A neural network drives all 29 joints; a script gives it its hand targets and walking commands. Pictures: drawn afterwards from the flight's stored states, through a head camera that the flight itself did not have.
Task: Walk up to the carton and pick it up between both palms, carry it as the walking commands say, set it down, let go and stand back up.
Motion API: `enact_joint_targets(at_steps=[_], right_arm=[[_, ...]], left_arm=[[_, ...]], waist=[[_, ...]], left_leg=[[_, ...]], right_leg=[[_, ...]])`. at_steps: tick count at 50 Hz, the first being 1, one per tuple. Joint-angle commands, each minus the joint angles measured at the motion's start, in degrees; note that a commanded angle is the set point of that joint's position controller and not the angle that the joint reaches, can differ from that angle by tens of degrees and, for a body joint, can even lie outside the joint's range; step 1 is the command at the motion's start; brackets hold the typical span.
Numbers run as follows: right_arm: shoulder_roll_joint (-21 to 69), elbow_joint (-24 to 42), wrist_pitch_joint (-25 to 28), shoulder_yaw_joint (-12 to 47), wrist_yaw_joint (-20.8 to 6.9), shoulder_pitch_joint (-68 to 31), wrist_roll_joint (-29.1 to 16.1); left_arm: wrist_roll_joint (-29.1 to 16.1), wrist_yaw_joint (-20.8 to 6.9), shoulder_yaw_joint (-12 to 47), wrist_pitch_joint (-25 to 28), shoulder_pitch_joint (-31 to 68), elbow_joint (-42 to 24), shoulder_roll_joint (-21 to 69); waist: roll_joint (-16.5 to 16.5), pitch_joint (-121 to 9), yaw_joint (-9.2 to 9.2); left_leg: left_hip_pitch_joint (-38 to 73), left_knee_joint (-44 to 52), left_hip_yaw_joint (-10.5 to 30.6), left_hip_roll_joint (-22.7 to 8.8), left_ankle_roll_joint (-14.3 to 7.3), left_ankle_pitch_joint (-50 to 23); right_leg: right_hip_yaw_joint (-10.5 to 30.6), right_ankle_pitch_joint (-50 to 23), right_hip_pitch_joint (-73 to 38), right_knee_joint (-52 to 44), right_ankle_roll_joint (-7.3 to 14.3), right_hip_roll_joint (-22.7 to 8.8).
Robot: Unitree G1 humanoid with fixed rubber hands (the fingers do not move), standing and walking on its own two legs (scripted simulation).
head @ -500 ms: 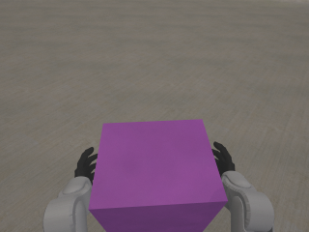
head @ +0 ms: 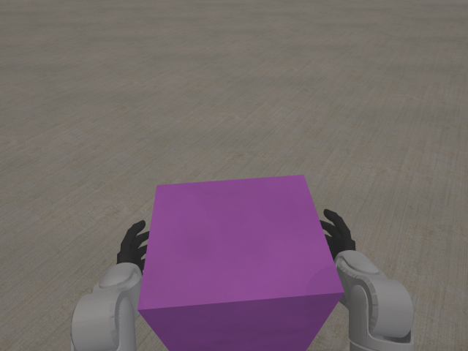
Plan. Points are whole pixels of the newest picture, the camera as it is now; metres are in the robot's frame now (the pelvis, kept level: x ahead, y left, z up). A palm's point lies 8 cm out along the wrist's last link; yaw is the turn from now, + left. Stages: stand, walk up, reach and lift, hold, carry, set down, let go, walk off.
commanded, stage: carry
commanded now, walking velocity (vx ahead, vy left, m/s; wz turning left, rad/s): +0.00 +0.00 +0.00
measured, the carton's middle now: (237, 278) +0.25 +0.00 +0.03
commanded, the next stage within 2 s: hold in 1.48 s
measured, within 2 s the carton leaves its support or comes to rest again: neither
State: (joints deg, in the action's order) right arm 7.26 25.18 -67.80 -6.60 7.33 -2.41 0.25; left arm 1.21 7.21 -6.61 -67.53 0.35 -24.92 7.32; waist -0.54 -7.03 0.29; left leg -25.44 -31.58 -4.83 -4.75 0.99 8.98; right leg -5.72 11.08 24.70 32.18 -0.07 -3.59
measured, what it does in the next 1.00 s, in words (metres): shifts its weight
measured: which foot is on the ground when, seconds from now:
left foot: down 0.00-1.00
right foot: down 0.00-1.00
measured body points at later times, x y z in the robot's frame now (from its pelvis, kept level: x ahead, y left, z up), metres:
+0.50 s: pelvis +0.01 +0.00 +0.00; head +0.00 -0.01 +0.45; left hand +0.29 +0.16 +0.04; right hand +0.29 -0.16 +0.04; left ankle +0.09 +0.14 -0.73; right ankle +0.08 -0.13 -0.73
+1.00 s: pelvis +0.06 -0.01 +0.00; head +0.05 -0.01 +0.45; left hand +0.33 +0.16 +0.04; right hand +0.34 -0.16 +0.05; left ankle +0.09 +0.14 -0.73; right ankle +0.08 -0.13 -0.73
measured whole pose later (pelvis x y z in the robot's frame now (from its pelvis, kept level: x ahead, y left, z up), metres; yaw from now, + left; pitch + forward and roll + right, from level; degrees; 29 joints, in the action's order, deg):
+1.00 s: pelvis +0.06 -0.01 +0.00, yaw +2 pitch +3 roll +0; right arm 7.3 6.1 -47.9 -9.0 3.2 -4.7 3.8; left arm 3.0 3.9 -9.3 -48.0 4.5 -4.1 7.3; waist -0.9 -5.6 -0.5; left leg -21.9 -32.3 -3.9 -4.7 2.1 13.3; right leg -5.6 15.3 20.5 32.7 -0.4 -3.2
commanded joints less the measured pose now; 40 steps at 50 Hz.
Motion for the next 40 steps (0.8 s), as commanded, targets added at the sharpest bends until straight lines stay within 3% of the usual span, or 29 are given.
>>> enact_joint_targets(at_steps=[1,5,6,9,13,15,17,19,20,21,24,27,31,34,35,36,37,38,39,40], right_arm=[[43.9,5.0,1.1,37.1,-8.5,-24.2,-13.2],[41.6,2.1,2.4,34.5,-8.7,-25.0,-11.3],[39.4,-1.7,3.4,32.2,-8.8,-24.5,-9.6],[36.7,-10.2,8.0,28.0,-9.8,-27.0,-6.0],[40.8,-9.1,13.8,29.6,-10.5,-31.8,-6.7],[39.3,-12.2,16.3,27.7,-10.5,-32.2,-5.1],[40.6,-7.2,17.6,30.1,-9.9,-31.9,-7.0],[40.2,-6.7,18.0,30.6,-9.4,-30.8,-7.7],[38.5,-8.9,18.1,29.6,-9.4,-29.3,-6.7],[38.4,-7.2,18.2,30.2,-9.3,-29.2,-7.3],[35.2,-13.1,19.0,28.5,-9.8,-27.2,-5.1],[37.7,-6.8,20.1,31.2,-10.1,-30.8,-7.8],[37.0,-8.3,19.9,30.7,-9.8,-27.6,-7.5],[34.7,-12.3,19.9,28.8,-9.8,-24.1,-5.5],[35.5,-9.3,20.0,30.1,-9.7,-24.7,-6.6],[34.2,-12.6,20.1,28.5,-9.8,-24.4,-4.8],[35.8,-8.6,20.3,30.1,-9.7,-25.6,-6.4],[34.4,-13.4,20.5,28.1,-9.9,-24.7,-4.1],[35.2,-10.4,20.9,29.2,-9.8,-26.0,-5.2],[34.2,-14.2,21.0,27.9,-10.0,-25.7,-3.4]], left_arm=[[-14.0,-7.5,40.4,0.9,28.4,-7.8,44.8],[-12.7,-7.7,38.8,2.1,28.9,-3.8,43.8],[-11.1,-7.9,36.5,3.0,28.2,0.7,42.0],[-7.6,-8.7,32.1,7.6,30.9,9.8,40.1],[-8.8,-9.8,32.8,13.6,35.9,8.5,43.8],[-7.1,-10.0,29.9,16.2,35.5,12.3,42.1],[-8.8,-9.7,31.3,17.6,34.3,8.0,43.2],[-8.8,-9.3,30.9,18.0,32.9,7.5,42.4],[-7.5,-9.2,29.6,18.2,31.0,10.0,40.6],[-7.9,-8.9,30.1,18.4,30.6,8.4,40.4],[-4.4,-9.1,27.4,19.4,27.8,14.8,36.8],[-6.6,-8.9,30.0,20.7,31.7,7.1,38.6],[-6.2,-8.3,29.8,20.4,29.2,7.8,37.3],[-4.8,-8.4,28.6,20.2,26.3,11.8,35.5],[-6.0,-8.3,29.8,20.2,26.5,9.2,36.3],[-4.9,-8.6,28.5,20.4,26.8,12.2,35.3],[-6.6,-8.6,30.1,20.4,27.7,8.4,36.7],[-4.9,-8.9,28.4,20.7,27.7,12.9,35.4],[-6.0,-9.0,29.3,20.9,28.1,10.6,36.2],[-4.6,-9.3,28.0,21.1,28.1,14.3,35.3]], waist=[[-3.3,-8.2,-0.39],[-6.3,-9.1,-0.84],[-6.4,-9.3,-0.87],[-3.7,-8.9,-0.73],[1.4,-9.4,-0.24],[3.0,-10.2,0.02],[3.6,-12.7,0.08],[3.6,-13.6,0.02],[3.2,-14.1,-0.06],[2.7,-14.3,-0.08],[1.2,-13.0,-0.25],[-0.7,-12.4,-0.34],[-1.1,-14.0,-0.41],[-0.6,-15.2,-0.44],[-0.5,-15.6,-0.46],[0.0,-15.4,-0.42],[-0.2,-15.2,-0.43],[0.3,-14.8,-0.41],[0.5,-14.4,-0.38],[1.0,-13.5,-0.37]], left_leg=[[1.1,12.0,7.4,-4.3,-1.0,22.5],[-0.9,14.6,8.1,-5.5,-0.7,26.0],[-0.5,14.3,7.8,-5.4,-0.6,25.6],[1.7,10.6,5.1,-3.0,-0.2,20.8],[6.0,5.4,3.3,-0.9,-0.6,17.5],[7.8,4.2,3.3,-0.8,-1.1,15.2],[9.2,3.5,3.5,-0.9,-1.6,12.1],[9.5,3.5,3.8,-1.1,-1.9,10.2],[9.5,3.9,4.1,-1.5,-2.0,9.6],[9.1,4.7,4.6,-2.1,-2.1,10.5],[7.1,6.1,5.1,-2.9,-1.6,10.9],[7.7,6.5,5.2,-3.9,-1.1,5.6],[8.2,5.2,4.4,-3.9,-1.2,1.9],[10.0,3.5,3.4,-3.8,-1.0,-3.4],[10.6,3.0,3.4,-3.8,-1.0,-5.0],[10.7,2.5,3.3,-3.9,-1.1,-6.4],[10.9,2.2,3.3,-3.9,-1.0,-6.3],[10.6,2.2,3.1,-3.8,-1.0,-6.9],[10.6,2.0,3.0,-3.8,-1.0,-6.8],[9.8,2.5,3.3,-3.8,-1.1,-5.7]], right_leg=[[2.3,14.5,-3.0,-4.6,1.1,-0.9],[0.9,10.8,-5.2,-1.6,1.2,0.8],[1.1,10.5,-5.1,-1.9,1.2,0.9],[2.9,12.5,-2.7,-5.3,1.6,-0.2],[6.2,20.9,2.5,-10.5,1.5,-2.3],[6.3,21.8,2.7,-11.6,1.2,-2.8],[5.8,18.8,0.7,-10.7,1.0,-2.8],[5.7,16.7,-0.7,-10.0,1.0,-3.0],[5.7,15.5,-1.6,-9.5,1.1,-3.1],[5.7,14.9,-2.5,-9.1,1.1,-3.2],[5.9,12.6,-4.0,-8.4,1.3,-3.6],[4.8,4.2,-5.1,-6.5,1.5,-3.3],[4.8,-1.1,-8.0,-5.7,1.3,-4.1],[5.0,-5.7,-8.9,-5.0,1.2,-4.6],[4.8,-6.9,-9.3,-4.7,1.2,-4.6],[4.8,-8.4,-9.2,-4.6,1.1,-4.6],[4.9,-8.3,-9.3,-4.6,1.0,-4.6],[4.7,-8.8,-9.3,-4.6,0.9,-4.7],[4.5,-9.0,-9.4,-4.6,0.8,-4.6],[4.5,-7.7,-9.3,-4.7,0.7,-4.5]])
